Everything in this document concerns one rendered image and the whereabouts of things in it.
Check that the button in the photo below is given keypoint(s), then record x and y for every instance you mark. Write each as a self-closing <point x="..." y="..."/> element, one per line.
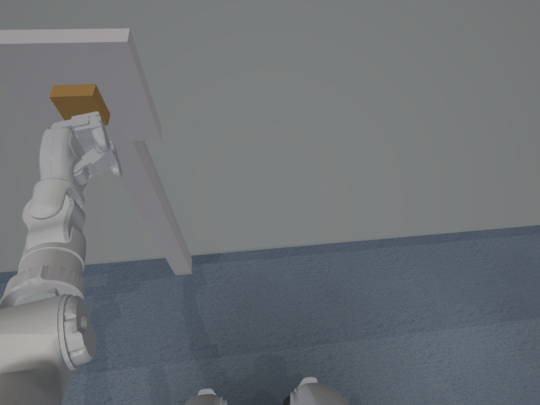
<point x="78" y="99"/>

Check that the robot right shin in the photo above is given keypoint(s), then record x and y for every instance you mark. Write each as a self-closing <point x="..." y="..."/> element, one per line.
<point x="308" y="380"/>

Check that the robot left hand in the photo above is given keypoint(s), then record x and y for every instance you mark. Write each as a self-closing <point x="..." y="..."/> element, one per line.
<point x="62" y="157"/>

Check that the panel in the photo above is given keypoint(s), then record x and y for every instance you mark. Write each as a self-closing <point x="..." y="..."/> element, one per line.
<point x="32" y="61"/>

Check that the robot left upper arm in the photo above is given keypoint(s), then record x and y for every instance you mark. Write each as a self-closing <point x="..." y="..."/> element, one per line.
<point x="42" y="344"/>

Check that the left robot forearm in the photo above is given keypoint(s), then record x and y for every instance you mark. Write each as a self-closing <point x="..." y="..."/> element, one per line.
<point x="53" y="259"/>

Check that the right robot thigh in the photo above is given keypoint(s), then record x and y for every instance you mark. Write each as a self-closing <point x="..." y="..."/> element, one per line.
<point x="316" y="394"/>

